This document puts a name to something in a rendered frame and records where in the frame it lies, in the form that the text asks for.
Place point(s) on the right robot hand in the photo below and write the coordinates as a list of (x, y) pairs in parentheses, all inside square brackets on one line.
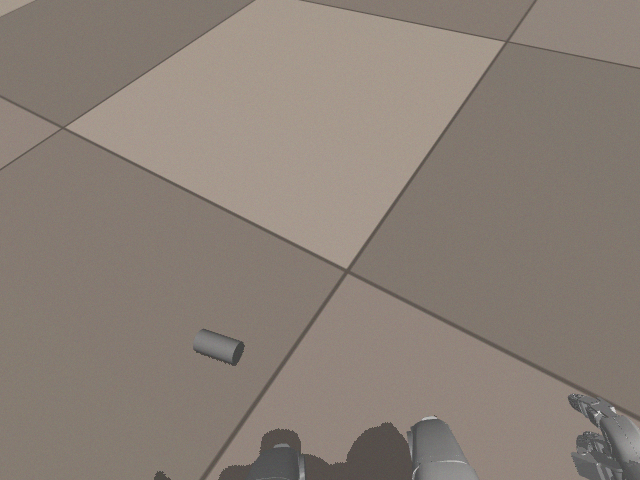
[(604, 457)]

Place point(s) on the right robot arm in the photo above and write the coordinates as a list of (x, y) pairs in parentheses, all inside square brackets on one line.
[(632, 472)]

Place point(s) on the can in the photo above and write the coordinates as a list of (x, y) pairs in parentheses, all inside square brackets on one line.
[(218, 346)]

